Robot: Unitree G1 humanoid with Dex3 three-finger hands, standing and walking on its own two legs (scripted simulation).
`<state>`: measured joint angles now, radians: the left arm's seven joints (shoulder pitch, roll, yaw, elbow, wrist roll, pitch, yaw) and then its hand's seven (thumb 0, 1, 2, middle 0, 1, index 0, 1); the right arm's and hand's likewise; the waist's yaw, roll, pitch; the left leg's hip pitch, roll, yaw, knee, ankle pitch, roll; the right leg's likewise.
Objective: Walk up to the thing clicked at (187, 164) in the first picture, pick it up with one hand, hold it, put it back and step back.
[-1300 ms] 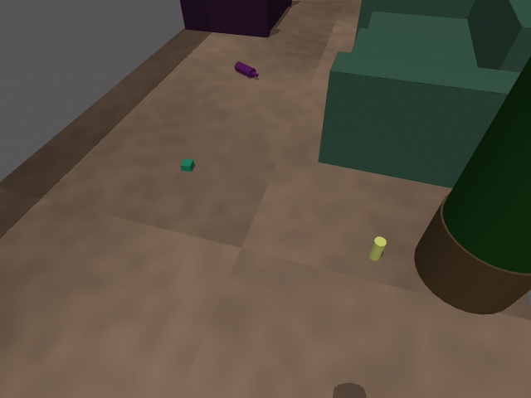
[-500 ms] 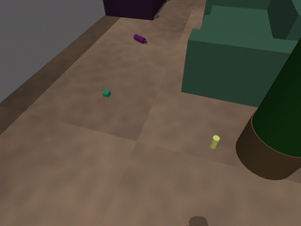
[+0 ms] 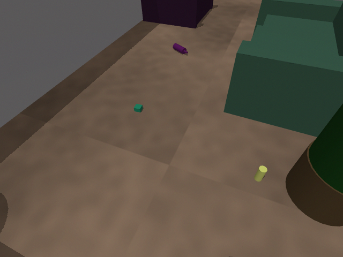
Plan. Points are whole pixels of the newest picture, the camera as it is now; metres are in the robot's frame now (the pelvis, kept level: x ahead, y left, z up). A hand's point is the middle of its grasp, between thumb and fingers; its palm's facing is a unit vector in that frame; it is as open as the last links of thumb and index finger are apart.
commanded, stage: walk up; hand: left
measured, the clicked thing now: (138, 108) +1.43 +0.41 -0.76
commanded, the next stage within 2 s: none
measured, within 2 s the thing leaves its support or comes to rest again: neither
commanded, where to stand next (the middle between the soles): +1.07 +0.13 m, yaw +7 degrees
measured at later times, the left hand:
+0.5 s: hand (63, 211) +0.28 +0.37 -0.14, palm faces +0.01 -0.94 -0.34, open 7.4 cm
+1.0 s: hand (85, 167) +0.43 +0.35 -0.15, palm faces +0.14 -0.92 -0.36, open 7.4 cm
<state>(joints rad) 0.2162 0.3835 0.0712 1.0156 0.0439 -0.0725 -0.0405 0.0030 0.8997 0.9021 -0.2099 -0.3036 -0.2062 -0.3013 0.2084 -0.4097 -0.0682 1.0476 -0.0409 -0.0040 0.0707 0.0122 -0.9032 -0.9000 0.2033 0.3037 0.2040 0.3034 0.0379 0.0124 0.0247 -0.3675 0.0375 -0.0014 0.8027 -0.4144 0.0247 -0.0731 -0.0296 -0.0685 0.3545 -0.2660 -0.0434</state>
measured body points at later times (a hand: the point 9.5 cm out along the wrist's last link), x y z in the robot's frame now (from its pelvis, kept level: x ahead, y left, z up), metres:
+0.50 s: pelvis +0.20 +0.09 -0.01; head +0.21 +0.09 +0.44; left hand +0.28 +0.41 -0.12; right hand +0.23 -0.23 -0.12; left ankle +0.14 +0.20 -0.74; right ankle +0.34 -0.06 -0.71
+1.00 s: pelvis +0.46 +0.08 -0.01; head +0.48 +0.09 +0.44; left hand +0.43 +0.40 -0.13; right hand +0.62 -0.22 -0.11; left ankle +0.58 +0.23 -0.73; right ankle +0.41 -0.05 -0.74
